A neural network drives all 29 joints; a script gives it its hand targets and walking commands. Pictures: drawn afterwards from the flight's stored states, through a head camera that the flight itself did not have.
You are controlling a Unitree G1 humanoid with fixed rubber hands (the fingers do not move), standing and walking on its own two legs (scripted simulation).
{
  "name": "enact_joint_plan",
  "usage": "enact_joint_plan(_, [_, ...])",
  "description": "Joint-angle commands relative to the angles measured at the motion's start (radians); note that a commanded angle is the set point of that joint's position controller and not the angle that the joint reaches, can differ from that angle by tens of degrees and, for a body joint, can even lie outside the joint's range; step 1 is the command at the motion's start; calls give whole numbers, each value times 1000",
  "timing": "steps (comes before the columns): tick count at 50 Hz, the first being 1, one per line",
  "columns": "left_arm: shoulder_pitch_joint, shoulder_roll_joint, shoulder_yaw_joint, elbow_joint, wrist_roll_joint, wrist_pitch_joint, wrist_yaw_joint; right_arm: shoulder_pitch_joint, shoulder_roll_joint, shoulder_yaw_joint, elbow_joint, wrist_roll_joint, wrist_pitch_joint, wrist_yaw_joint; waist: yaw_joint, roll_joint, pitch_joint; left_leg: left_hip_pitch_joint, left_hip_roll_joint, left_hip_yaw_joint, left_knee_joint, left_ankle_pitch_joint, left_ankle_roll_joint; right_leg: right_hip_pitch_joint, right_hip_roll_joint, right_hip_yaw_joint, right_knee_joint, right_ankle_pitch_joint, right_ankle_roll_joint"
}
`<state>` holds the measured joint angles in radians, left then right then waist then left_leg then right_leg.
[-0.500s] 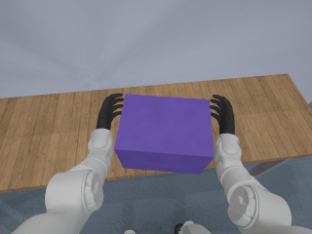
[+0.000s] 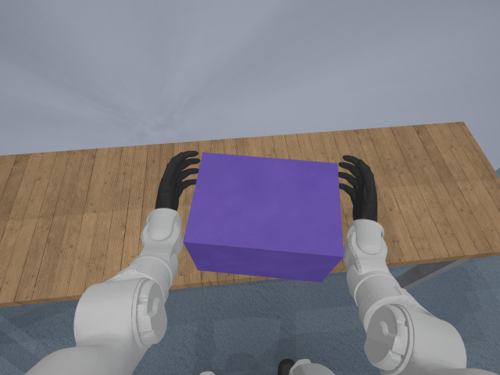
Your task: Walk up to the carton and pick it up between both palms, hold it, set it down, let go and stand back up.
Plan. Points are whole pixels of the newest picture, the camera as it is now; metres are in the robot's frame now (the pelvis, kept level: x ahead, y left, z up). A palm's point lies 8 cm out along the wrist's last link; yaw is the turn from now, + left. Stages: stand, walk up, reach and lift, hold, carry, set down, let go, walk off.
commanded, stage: reach and lift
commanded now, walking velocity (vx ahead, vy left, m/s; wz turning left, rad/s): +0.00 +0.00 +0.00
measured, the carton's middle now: (264, 219) +0.37 -0.04 -0.05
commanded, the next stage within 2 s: none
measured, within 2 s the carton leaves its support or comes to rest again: leaves its support in 0.48 s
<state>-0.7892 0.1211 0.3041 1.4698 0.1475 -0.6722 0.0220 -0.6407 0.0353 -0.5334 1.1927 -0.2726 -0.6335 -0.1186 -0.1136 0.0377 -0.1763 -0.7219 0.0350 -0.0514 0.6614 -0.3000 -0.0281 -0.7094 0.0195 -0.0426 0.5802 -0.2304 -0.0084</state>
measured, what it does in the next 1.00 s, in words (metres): stands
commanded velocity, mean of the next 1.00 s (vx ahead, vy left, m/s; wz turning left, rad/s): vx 0.00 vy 0.00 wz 0.00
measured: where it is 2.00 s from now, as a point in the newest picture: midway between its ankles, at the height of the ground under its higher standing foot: outside the picture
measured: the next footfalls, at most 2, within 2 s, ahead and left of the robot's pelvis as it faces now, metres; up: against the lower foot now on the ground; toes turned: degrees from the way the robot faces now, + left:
none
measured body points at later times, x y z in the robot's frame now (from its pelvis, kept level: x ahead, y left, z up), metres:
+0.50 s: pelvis +0.00 +0.00 +0.00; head +0.07 +0.01 +0.45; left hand +0.40 +0.14 +0.01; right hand +0.36 -0.19 +0.01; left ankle -0.01 +0.13 -0.72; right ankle +0.01 -0.12 -0.72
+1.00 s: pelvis +0.00 +0.01 +0.02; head +0.03 +0.02 +0.47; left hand +0.40 +0.14 +0.06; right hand +0.37 -0.19 +0.07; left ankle -0.01 +0.13 -0.72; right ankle +0.01 -0.12 -0.72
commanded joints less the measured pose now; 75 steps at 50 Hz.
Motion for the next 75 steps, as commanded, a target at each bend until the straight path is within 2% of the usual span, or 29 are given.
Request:
enact_joint_plan(1, [-356, -581, -200, -13, 147, -14, -116, -382, 609, 358, 79, -152, -11, 159, 6, 28, -475, 249, -36, 51, -17, 367, -25, 316, -13, -20, -20, 412, -9])
enact_joint_plan(5, [-371, -603, -226, -25, 135, -10, -113, -392, 611, 367, 64, -147, -10, 158, -1, 30, -491, 254, -34, 45, -21, 371, -29, 303, -11, -24, -22, 414, -9])
enact_joint_plan(7, [-369, -598, -228, -19, 133, -7, -111, -402, 611, 385, 44, -130, -10, 158, 17, 43, -494, 257, -37, 48, -16, 377, -30, 303, -10, -19, -23, 416, -11])
enact_joint_plan(8, [-374, -605, -225, -29, 138, -8, -108, -402, 615, 379, 52, -140, -9, 153, 6, 34, -491, 242, -39, 46, -22, 356, -29, 313, -12, -21, -22, 409, -10])
enact_joint_plan(12, [-390, -659, -306, -93, 105, -37, -94, -436, 631, 449, 7, -106, -49, 151, 22, 54, -591, 293, -36, 36, 6, 474, -46, 323, -1, -25, -12, 487, -10])
enact_joint_plan(13, [-386, -664, -327, -94, 96, -39, -92, -423, 623, 454, 11, -100, -51, 147, 9, 52, -590, 305, -37, 35, 8, 491, -50, 327, 0, -25, -21, 497, -8])
enact_joint_plan(19, [-410, -683, -356, -121, 71, -72, -82, -454, 622, 505, -9, -75, -82, 138, 26, 34, -599, 307, -38, 29, -11, 459, -48, 341, 4, -16, -36, 470, 0])
enact_joint_plan(23, [-499, -695, -404, -195, 38, -87, -74, -480, 616, 508, -7, -71, -83, 138, 11, 66, -614, 327, -40, 26, -17, 442, -52, 319, 4, -20, -50, 422, -4])
enact_joint_plan(24, [-482, -697, -411, -184, 30, -81, -75, -475, 605, 501, -10, -77, -79, 135, -4, 56, -602, 334, -42, 23, -26, 420, -55, 325, 4, -26, -57, 405, -3])
enact_joint_plan(25, [-489, -701, -413, -202, 27, -85, -74, -477, 611, 513, -6, -67, -75, 134, 7, 50, -613, 347, -39, 26, -30, 418, -51, 326, 7, -23, -63, 393, -2])
enact_joint_plan(32, [-529, -710, -458, -265, -10, -58, -74, -473, 589, 513, -29, -53, -35, 131, -20, 45, -542, 378, -47, 22, -99, 352, -51, 342, 9, -23, -131, 302, -2])
enact_joint_plan(33, [-508, -701, -446, -269, -4, -46, -76, -456, 590, 521, -32, -45, -20, 130, -6, 32, -521, 382, -47, 23, -114, 339, -47, 362, 9, -16, -145, 295, -4])
enact_joint_plan(35, [-503, -709, -459, -279, -8, -29, -77, -442, 600, 537, -49, -36, 7, 127, -15, 25, -509, 383, -52, 23, -140, 324, -43, 395, 7, -13, -158, 296, -2])
enact_joint_plan(39, [-487, -702, -445, -294, -5, 25, -78, -444, 599, 563, -99, -4, 74, 131, 6, 20, -423, 383, -58, 38, -194, 267, -31, 437, -1, 2, -196, 251, 2])
enact_joint_plan(40, [-484, -727, -459, -333, -9, 36, -76, -423, 606, 578, -107, 0, 91, 134, 1, 28, -454, 403, -56, 36, -200, 294, -34, 454, 4, -2, -197, 267, -3])
enact_joint_plan(42, [-436, -751, -485, -374, -27, 58, -67, -432, 614, 646, -179, 59, 121, 136, 27, 37, -478, 448, -55, 32, -195, 380, -38, 489, 9, 2, -198, 348, -1])
enact_joint_plan(46, [-473, -783, -541, -487, -71, 95, -57, -442, 638, 719, -272, 109, 190, 137, 24, 20, -458, 478, -55, 29, -219, 358, -39, 491, 10, 4, -220, 317, 1])
enact_joint_plan(50, [-444, -836, -630, -617, -118, 134, -40, -420, 655, 831, -405, 192, 253, 134, 16, 36, -509, 530, -58, 16, -207, 455, -52, 512, 17, 9, -221, 401, 5])
enact_joint_plan(54, [-384, -857, -693, -720, -151, 217, -31, -369, 633, 911, -500, 268, 348, 132, 13, 34, -466, 591, -54, -9, -214, 512, -57, 516, 30, 11, -237, 404, 3])
enact_joint_plan(55, [-405, -850, -709, -765, -167, 232, -30, -346, 637, 924, -512, 281, 371, 125, -8, 27, -466, 605, -56, -14, -211, 524, -57, 509, 33, 15, -239, 419, 4])
enact_joint_plan(56, [-365, -848, -705, -775, -162, 260, -30, -330, 622, 940, -512, 301, 398, 125, 4, 25, -423, 603, -57, -14, -218, 539, -56, 526, 33, 23, -245, 415, 7])
enact_joint_plan(60, [-366, -826, -725, -892, -168, 347, -41, -358, 617, 984, -650, 353, 473, 109, 1, -7, -396, 614, -63, -26, -235, 549, -44, 585, 27, 41, -248, 477, 19])
enact_joint_plan(62, [-353, -802, -707, -895, -154, 405, -50, -313, 596, 983, -637, 358, 519, 105, 1, 3, -331, 643, -61, -35, -254, 530, -44, 579, 28, 39, -267, 424, 16])
enact_joint_plan(63, [-331, -825, -738, -941, -166, 434, -47, -342, 586, 994, -704, 382, 530, 107, 3, 6, -360, 664, -60, -36, -255, 554, -47, 589, 34, 36, -267, 445, 15])
enact_joint_plan(67, [-306, -776, -683, -1001, -147, 543, -68, -337, 562, 1012, -757, 411, 602, 95, 26, -35, -276, 659, -74, -25, -286, 520, -31, 656, 22, 49, -280, 489, 30])
enact_joint_plan(69, [-335, -771, -691, -1080, -144, 592, -76, -336, 562, 994, -771, 401, 626, 92, 7, -8, -294, 674, -70, -26, -297, 523, -37, 670, 25, 39, -278, 473, 24])
enact_joint_plan(71, [-341, -774, -692, -1120, -152, 635, -79, -385, 550, 1003, -853, 412, 638, 94, 20, -6, -328, 690, -70, -24, -297, 530, -35, 696, 26, 38, -276, 493, 25])
enact_joint_plan(73, [-318, -742, -644, -1094, -119, 684, -89, -376, 519, 952, -799, 390, 664, 94, 16, -8, -243, 694, -70, -20, -320, 474, -34, 668, 28, 30, -301, 421, 24])
enact_joint_plan(75, [-313, -725, -610, -1115, -98, 736, -106, -409, 525, 947, -808, 381, 676, 96, 40, -25, -236, 664, -72, -4, -339, 446, -24, 721, 28, 30, -298, 415, 24])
